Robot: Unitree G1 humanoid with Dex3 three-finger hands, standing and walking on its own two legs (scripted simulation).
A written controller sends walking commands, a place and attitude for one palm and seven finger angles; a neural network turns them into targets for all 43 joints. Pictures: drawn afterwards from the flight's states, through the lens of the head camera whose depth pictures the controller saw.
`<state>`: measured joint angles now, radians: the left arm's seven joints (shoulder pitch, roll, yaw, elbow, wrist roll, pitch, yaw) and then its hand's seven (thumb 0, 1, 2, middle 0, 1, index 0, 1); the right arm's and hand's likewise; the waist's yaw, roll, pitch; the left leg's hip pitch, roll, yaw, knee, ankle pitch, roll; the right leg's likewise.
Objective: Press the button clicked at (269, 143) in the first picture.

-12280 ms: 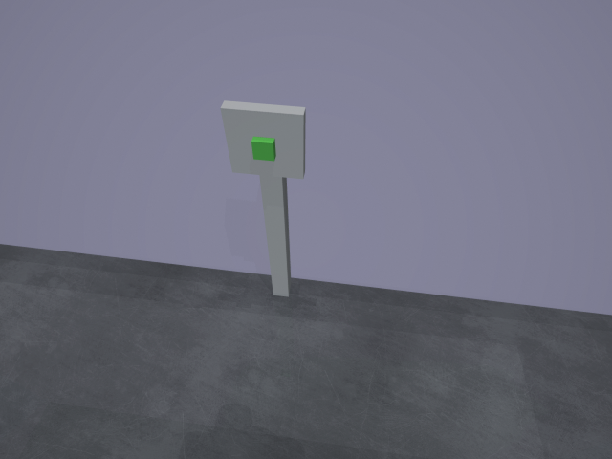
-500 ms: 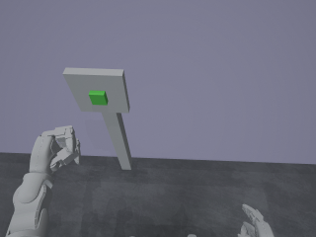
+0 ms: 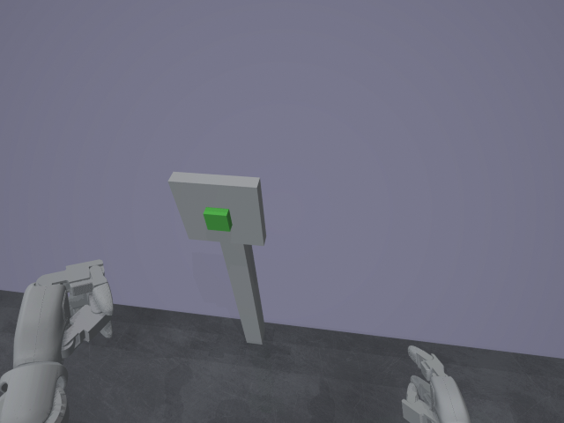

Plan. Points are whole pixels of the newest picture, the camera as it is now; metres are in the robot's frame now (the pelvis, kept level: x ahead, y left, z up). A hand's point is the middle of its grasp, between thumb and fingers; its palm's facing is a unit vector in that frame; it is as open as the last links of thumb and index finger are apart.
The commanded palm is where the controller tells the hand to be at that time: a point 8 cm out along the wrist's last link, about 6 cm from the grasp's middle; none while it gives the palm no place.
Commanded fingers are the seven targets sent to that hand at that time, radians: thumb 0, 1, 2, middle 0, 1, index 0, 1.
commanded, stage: draw the hand back to the body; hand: left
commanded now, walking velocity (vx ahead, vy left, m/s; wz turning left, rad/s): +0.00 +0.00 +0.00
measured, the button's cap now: (218, 218) +0.51 +0.21 -0.05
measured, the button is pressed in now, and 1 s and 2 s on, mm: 0 0 0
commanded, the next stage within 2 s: step back with the hand held close in 0.44 s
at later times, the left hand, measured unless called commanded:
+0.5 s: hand (75, 339) +0.15 +0.23 +0.16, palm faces +0.40 -0.83 -0.40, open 3.1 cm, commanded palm +0.10 +0.27 +0.18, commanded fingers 0.00 0.90 0.90 -1.30 -1.50 -1.30 -1.50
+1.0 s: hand (47, 358) +0.14 +0.25 +0.15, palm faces +0.32 -0.81 -0.50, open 3.1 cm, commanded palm +0.07 +0.29 +0.18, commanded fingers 0.00 0.90 0.90 -1.30 -1.50 -1.30 -1.50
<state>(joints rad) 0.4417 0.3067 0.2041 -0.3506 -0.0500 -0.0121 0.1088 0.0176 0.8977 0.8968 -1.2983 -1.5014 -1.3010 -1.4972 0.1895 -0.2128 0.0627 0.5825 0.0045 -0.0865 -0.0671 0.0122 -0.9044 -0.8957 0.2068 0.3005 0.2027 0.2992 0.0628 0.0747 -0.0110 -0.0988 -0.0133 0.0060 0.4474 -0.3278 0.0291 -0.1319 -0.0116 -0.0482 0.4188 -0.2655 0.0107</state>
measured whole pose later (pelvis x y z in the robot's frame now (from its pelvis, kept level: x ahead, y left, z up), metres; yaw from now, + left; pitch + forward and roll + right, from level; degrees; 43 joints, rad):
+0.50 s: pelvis -0.02 -0.01 +0.00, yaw -1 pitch -4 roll -1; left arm 0.54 0.32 0.28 -0.48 -0.05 -0.07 0.11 0.02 0.89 0.90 -1.30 -1.50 -1.31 -1.50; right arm 0.21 -0.22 0.03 0.62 0.00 -0.13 -0.09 0.01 -0.91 -0.90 0.21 0.30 0.20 0.30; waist 0.07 0.07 0.01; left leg -0.06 0.01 0.01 0.44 -0.30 0.01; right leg -0.10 0.01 -0.04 0.40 -0.23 -0.01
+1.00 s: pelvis -0.06 +0.01 +0.00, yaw -1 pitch +1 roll -1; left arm 0.63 0.38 0.37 -0.54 -0.04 -0.17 0.13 0.02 0.89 0.90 -1.30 -1.50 -1.31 -1.50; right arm 0.18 -0.23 -0.01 0.56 0.01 0.00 -0.08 0.01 -0.91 -0.90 0.21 0.30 0.20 0.30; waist 0.00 0.03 0.02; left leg -0.26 -0.03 0.04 0.48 -0.25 0.05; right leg -0.29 -0.02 -0.02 0.44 -0.17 0.02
